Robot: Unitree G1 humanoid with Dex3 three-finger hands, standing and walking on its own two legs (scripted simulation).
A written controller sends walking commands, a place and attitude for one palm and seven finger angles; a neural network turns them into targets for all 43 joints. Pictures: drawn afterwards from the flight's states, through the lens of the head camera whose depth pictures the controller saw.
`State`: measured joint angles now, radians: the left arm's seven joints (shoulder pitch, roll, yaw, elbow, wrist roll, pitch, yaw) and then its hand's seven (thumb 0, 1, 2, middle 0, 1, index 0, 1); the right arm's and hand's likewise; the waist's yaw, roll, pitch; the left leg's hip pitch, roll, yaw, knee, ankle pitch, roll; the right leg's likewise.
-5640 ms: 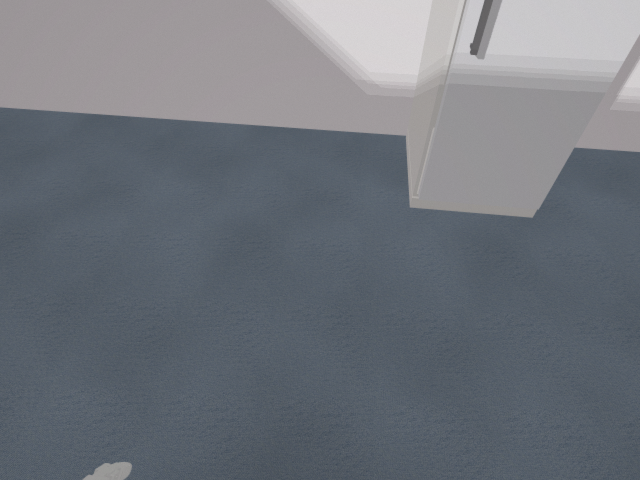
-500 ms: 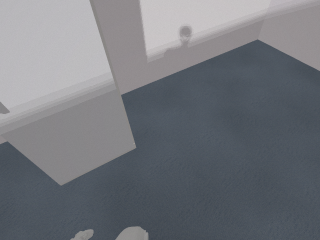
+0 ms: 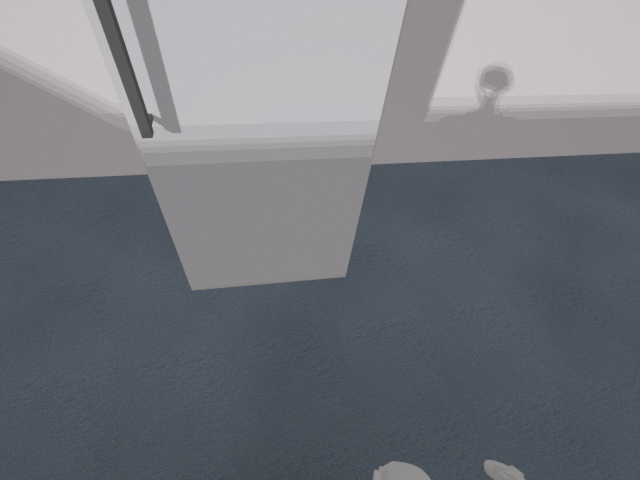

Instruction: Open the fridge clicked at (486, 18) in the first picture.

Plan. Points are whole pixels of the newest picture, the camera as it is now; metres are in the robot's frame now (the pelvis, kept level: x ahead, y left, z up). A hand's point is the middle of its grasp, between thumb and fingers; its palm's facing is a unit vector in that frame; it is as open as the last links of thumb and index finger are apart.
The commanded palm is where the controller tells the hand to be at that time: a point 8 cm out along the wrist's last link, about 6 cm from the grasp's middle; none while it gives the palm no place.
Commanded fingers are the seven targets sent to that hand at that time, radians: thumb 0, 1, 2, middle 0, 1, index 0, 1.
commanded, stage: turn to face it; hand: left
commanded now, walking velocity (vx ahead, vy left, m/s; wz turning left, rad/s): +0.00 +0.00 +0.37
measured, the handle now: (118, 36) +0.69 +0.39 +0.16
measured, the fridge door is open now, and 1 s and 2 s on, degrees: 0 0 0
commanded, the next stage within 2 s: take the last steps up to it in 0.34 s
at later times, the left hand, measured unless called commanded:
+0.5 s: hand out of the picture +0.02 +0.15 -0.15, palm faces +0.20 -0.95 -0.26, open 7.3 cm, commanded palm none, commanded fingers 0.00 0.90 0.90 -0.20 -0.30 -0.20 -0.30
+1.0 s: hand out of the picture -0.03 +0.24 -0.18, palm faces +0.31 -0.93 -0.18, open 7.3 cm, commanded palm none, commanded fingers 0.00 0.90 0.90 -0.20 -0.30 -0.20 -0.30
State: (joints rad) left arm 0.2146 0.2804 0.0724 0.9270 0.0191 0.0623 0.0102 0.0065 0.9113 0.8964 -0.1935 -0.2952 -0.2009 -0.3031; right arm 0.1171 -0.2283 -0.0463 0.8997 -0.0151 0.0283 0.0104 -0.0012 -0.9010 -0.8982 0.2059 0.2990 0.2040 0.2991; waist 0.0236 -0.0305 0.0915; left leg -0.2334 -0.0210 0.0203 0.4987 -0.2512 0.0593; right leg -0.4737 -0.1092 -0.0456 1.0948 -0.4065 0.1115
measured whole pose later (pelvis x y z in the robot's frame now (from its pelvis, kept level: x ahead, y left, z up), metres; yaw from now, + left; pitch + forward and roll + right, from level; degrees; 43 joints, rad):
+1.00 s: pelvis +0.03 +0.06 +0.00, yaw +15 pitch -2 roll +0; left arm 0.31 0.21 0.05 1.09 0.03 0.02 -0.01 0.01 0.91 0.90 -0.19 -0.30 -0.20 -0.30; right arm 0.32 -0.15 -0.03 1.06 -0.01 -0.05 -0.02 0.00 -0.93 -0.90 0.21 0.30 0.20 0.30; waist 0.03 -0.04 0.03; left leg 0.01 -0.03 0.11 0.31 -0.29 0.06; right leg -0.53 -0.11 -0.08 1.05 -0.27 0.05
